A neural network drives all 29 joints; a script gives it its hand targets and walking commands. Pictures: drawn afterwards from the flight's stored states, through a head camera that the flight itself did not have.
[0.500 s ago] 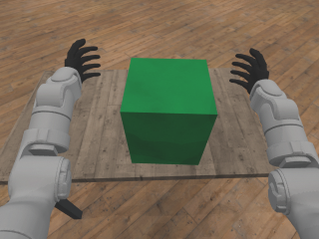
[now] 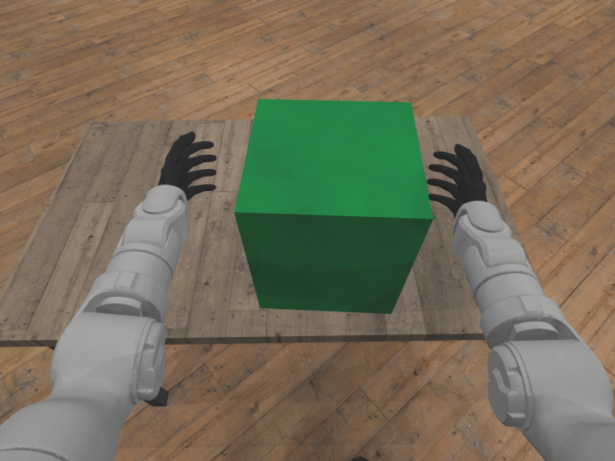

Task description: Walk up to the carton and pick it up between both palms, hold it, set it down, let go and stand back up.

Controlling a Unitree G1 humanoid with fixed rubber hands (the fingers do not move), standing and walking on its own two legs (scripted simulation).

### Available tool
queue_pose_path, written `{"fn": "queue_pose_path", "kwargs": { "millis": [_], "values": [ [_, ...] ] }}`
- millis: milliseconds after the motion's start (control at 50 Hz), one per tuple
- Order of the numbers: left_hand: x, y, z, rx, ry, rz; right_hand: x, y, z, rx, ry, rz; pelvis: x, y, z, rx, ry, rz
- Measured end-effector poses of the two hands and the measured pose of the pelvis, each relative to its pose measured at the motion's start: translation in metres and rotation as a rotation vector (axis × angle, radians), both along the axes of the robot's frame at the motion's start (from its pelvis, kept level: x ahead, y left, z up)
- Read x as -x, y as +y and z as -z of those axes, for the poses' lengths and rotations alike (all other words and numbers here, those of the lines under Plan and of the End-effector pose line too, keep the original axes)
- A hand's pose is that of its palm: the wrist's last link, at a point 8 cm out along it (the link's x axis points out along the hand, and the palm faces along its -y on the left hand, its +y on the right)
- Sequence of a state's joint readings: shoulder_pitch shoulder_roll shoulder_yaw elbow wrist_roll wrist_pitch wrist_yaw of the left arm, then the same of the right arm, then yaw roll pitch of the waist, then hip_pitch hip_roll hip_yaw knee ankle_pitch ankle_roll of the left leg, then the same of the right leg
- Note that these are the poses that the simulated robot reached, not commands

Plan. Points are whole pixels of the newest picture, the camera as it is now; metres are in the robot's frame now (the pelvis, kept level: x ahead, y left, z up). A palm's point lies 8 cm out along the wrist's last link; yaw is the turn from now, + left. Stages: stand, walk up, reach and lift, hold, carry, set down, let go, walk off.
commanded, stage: reach and lift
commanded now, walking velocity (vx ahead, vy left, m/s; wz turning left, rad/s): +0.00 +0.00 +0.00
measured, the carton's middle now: (329, 213) +0.43 -0.02 +0.03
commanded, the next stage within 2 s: none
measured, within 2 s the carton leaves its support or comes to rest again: neither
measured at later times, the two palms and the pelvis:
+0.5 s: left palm (199, 199) +0.43 +0.17 +0.07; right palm (465, 210) +0.41 -0.20 +0.06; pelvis -0.01 +0.00 -0.02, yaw +1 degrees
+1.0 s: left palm (224, 203) +0.43 +0.14 +0.06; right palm (436, 219) +0.41 -0.17 +0.05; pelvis -0.02 -0.01 -0.02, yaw +1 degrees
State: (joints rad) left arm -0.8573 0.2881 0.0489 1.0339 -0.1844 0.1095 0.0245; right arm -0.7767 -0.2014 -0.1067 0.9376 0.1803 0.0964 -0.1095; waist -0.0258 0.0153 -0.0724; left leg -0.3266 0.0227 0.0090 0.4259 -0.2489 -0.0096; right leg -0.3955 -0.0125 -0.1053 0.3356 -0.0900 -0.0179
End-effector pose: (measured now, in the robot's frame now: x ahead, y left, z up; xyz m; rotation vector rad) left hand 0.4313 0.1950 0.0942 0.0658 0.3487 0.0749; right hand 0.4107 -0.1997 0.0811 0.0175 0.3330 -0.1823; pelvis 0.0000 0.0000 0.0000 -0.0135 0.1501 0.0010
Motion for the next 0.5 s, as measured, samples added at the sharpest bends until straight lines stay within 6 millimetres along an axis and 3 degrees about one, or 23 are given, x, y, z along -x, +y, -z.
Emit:
{"fn": "queue_pose_path", "kwargs": {
  "millis": [80, 160, 360, 500],
  "values": [
    [0.004, -0.003, 0.023, -0.001, -0.007, -0.012, 0.003, 0.006, 0.025, 0.000, -0.005, -0.004, 0.001, 0.000, 0.003, 0.000, 0.050, -0.005],
    [0.002, -0.009, 0.030, -0.002, -0.044, -0.008, 0.001, 0.009, 0.036, 0.007, -0.031, -0.013, 0.001, 0.000, 0.007, 0.002, 0.098, -0.009],
    [-0.005, -0.019, 0.020, 0.001, -0.087, 0.004, -0.006, 0.005, 0.025, 0.028, -0.073, -0.014, 0.006, -0.001, 0.014, -0.001, 0.137, -0.010],
    [-0.002, -0.026, 0.024, -0.001, -0.074, 0.013, -0.003, -0.004, 0.018, 0.030, -0.068, -0.001, 0.012, -0.004, 0.016, -0.004, 0.142, -0.008]
  ]
}}
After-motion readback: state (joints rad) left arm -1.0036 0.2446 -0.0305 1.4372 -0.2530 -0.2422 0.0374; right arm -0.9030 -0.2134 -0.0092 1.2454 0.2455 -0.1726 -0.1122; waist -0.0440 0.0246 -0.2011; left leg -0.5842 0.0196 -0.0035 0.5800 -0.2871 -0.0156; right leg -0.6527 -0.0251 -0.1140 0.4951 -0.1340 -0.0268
